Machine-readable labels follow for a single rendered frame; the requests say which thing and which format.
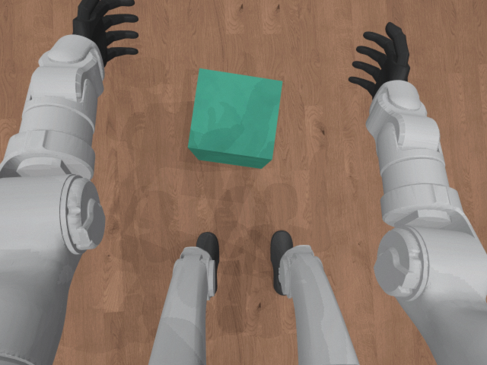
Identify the left robot hand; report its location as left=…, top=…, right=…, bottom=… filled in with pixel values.
left=73, top=0, right=138, bottom=68

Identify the carton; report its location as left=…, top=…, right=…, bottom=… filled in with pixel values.
left=188, top=68, right=282, bottom=169

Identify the left robot upper arm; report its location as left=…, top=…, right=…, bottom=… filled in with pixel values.
left=0, top=174, right=105, bottom=365

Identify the robot right forearm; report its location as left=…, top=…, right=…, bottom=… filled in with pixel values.
left=365, top=80, right=487, bottom=255

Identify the right robot hand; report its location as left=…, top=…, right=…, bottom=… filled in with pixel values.
left=349, top=22, right=410, bottom=100

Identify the left robot foot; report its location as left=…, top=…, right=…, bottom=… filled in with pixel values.
left=196, top=232, right=219, bottom=293

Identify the left robot shin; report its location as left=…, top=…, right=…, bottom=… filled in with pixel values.
left=172, top=246, right=212, bottom=276

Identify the right robot upper arm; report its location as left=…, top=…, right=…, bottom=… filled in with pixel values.
left=374, top=225, right=487, bottom=365

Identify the robot left forearm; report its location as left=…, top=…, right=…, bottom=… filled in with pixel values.
left=0, top=34, right=105, bottom=180

